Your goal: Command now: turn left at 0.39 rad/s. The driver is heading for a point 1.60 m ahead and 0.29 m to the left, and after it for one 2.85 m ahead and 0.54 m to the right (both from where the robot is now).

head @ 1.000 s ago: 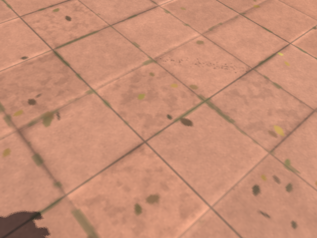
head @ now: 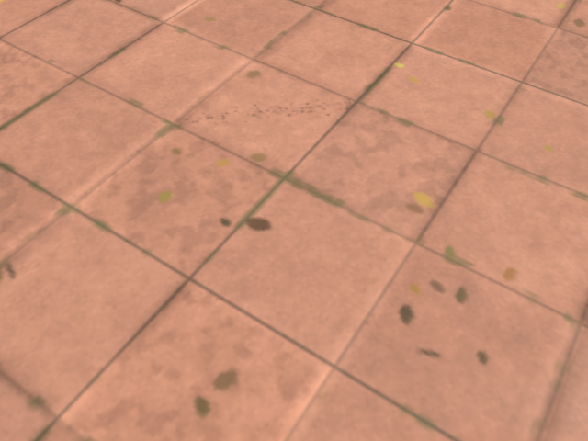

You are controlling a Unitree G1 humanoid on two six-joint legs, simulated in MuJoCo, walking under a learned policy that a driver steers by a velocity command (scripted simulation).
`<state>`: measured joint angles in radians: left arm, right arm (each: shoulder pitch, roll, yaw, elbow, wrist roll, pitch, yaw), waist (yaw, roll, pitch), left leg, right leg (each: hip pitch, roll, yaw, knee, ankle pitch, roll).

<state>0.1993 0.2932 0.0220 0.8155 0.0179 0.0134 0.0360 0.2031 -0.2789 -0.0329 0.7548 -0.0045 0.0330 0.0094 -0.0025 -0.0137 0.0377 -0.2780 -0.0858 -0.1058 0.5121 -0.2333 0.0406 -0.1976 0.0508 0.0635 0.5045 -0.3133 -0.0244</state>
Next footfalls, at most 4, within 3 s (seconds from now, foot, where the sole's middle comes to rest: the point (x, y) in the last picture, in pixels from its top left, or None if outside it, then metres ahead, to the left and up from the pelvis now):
0.36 left None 0.00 0.11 -0.77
0.84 right None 0.34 0.04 -0.77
1.32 left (158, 424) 0.52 0.32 -0.77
1.86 right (245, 311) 0.81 0.14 -0.77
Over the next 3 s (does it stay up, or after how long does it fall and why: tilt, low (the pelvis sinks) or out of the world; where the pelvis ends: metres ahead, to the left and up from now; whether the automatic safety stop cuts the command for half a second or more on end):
stays up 0.98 0.15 0.01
